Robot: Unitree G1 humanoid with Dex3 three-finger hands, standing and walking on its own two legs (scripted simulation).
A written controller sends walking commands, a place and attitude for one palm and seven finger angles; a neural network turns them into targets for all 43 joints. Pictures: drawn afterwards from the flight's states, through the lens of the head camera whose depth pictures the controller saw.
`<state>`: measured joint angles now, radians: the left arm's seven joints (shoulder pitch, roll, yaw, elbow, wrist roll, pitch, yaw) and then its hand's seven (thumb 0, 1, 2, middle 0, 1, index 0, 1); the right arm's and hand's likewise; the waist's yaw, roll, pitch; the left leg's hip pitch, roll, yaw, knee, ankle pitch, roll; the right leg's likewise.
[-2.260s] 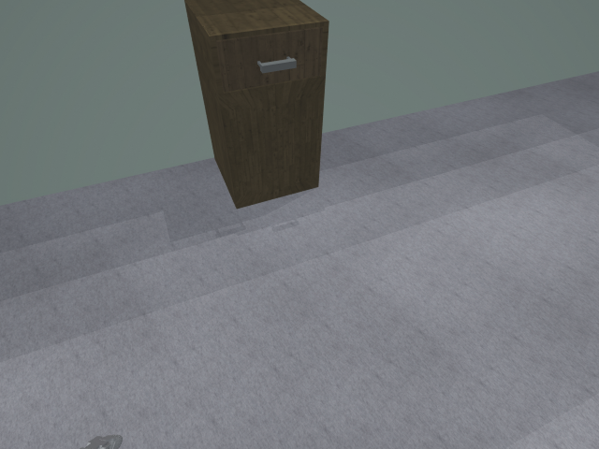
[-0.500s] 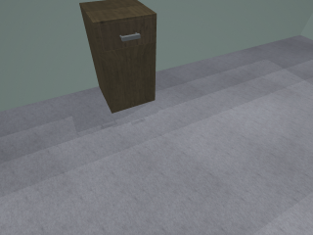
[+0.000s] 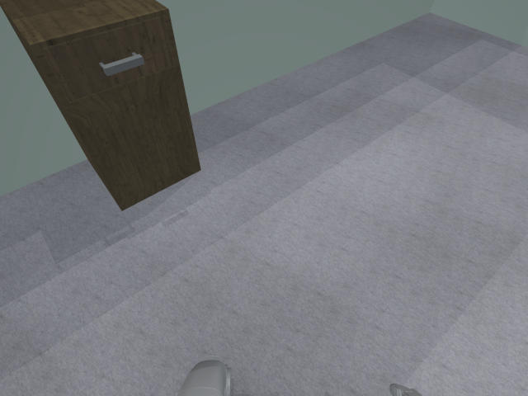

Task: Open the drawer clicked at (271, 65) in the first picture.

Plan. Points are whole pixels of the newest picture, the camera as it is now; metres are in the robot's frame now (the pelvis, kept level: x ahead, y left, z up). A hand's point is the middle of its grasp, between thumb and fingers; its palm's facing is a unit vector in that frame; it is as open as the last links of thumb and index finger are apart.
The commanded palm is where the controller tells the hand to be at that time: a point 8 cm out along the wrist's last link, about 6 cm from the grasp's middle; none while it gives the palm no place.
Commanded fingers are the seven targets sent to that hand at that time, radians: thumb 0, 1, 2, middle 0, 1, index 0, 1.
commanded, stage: walk to a spot facing it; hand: left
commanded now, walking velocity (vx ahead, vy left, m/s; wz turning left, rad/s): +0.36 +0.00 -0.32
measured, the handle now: (121, 62) +1.08 +0.60 -0.08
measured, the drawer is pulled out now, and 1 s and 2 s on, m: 0.00 0.00 0.00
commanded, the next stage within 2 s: turn to face it in 1.44 s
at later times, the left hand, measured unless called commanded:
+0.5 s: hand (165, 284) +0.34 +0.25 -0.17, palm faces -0.19 -0.97 -0.16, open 7.4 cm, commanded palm none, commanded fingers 0.00 0.90 0.90 -0.20 -0.30 -0.20 -0.30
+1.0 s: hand (229, 211) +0.54 +0.14 -0.17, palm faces -0.35 -0.91 -0.23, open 7.2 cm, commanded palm none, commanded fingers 0.00 0.90 0.90 -0.20 -0.30 -0.20 -0.30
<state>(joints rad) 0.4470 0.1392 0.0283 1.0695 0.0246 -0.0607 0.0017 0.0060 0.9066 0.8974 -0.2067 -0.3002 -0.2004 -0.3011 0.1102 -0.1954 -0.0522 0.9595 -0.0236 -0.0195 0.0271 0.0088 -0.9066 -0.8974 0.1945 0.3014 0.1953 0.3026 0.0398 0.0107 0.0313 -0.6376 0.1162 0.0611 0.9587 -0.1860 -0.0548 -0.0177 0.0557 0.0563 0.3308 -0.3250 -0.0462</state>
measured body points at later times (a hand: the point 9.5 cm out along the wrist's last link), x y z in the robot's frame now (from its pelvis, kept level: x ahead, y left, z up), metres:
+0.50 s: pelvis +0.22 +0.08 +0.00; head +0.23 +0.10 +0.45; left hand +0.35 +0.30 -0.15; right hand +0.11 -0.15 -0.14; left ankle +0.18 +0.13 -0.74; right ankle +0.26 -0.09 -0.65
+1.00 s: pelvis +0.42 -0.02 +0.00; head +0.42 -0.02 +0.45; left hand +0.56 +0.19 -0.15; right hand +0.35 -0.24 -0.16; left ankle +0.51 +0.11 -0.67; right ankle +0.39 -0.09 -0.74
